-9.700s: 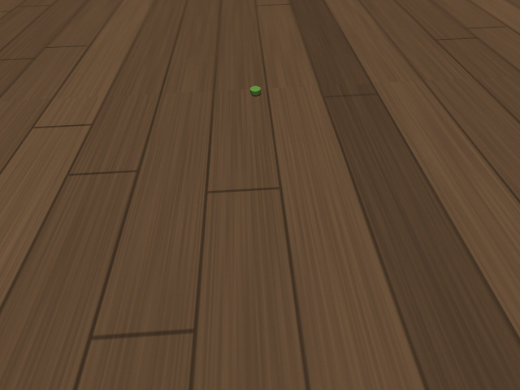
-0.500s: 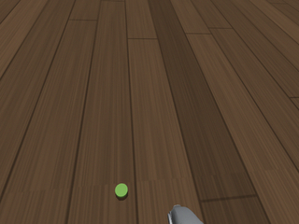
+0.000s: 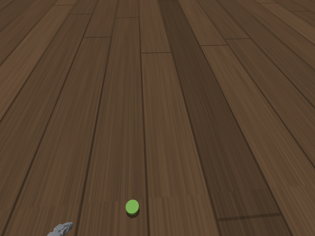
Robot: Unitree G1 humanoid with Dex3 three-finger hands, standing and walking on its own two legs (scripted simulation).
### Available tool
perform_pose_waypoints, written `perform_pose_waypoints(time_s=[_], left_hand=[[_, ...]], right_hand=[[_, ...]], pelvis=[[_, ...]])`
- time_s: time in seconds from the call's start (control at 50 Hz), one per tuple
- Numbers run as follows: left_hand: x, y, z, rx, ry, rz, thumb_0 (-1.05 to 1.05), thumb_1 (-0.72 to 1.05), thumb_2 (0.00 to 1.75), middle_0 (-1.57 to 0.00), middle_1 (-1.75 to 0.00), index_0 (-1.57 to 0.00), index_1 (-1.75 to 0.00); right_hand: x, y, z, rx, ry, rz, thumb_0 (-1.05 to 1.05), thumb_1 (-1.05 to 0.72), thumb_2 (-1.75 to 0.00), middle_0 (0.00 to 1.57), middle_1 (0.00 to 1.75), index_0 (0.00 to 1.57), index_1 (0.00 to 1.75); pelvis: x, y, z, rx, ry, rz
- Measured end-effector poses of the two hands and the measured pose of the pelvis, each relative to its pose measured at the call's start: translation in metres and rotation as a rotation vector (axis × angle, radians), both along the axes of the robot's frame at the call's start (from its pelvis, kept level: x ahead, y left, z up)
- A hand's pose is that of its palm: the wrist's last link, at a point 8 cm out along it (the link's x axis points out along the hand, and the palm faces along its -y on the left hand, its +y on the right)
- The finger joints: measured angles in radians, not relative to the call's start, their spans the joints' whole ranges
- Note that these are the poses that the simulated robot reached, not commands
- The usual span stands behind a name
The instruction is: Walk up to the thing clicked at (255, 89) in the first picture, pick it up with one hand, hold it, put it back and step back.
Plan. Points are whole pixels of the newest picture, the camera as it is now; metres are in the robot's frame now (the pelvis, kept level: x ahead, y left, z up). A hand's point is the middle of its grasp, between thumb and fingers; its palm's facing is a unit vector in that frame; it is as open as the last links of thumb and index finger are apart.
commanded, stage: walk up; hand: left
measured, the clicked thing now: (132, 207) +0.43 +0.17 -0.74
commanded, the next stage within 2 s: none
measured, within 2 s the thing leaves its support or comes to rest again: neither
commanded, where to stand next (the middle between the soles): +0.07 +0.00 m, yaw +0 degrees
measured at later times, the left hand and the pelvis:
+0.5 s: hand out of the picture +0.01 +0.36 -0.14, palm faces +0.02 -0.86 -0.50, open 7.4 cm; pelvis -0.02 +0.04 -0.01, yaw -1 degrees
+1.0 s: hand out of the picture +0.05 +0.26 -0.14, palm faces -0.12 -0.91 -0.39, open 7.4 cm; pelvis -0.02 +0.00 -0.01, yaw -6 degrees
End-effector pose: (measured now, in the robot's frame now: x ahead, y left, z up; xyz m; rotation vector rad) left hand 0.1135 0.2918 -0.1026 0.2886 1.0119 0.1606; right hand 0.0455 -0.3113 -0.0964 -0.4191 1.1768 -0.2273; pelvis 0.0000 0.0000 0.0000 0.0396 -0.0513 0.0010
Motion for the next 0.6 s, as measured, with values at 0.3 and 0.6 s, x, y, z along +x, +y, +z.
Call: perform_pose_waypoints(time_s=[0.3, 0.6], left_hand=[[-0.102, 0.028, 0.012, 0.155, 0.214, 0.096, 0.00, 0.90, 0.90, -0.21, -0.30, -0.21, -0.30], [-0.081, 0.088, -0.008, 0.131, 0.220, 0.096, 0.01, 0.91, 0.90, -0.20, -0.30, -0.20, -0.30]], right_hand=[[0.031, -0.012, -0.006, 0.061, -0.005, 0.039, 0.01, -0.90, -0.90, 0.20, 0.30, 0.20, 0.30], [-0.020, 0.039, -0.011, 0.001, 0.033, -0.030, 0.01, -0.90, -0.89, 0.21, 0.30, 0.21, 0.30]], pelvis=[[-0.011, -0.001, 0.004, -0.057, -0.005, 0.014], [-0.030, 0.034, -0.008, -0.032, -0.004, -0.002]])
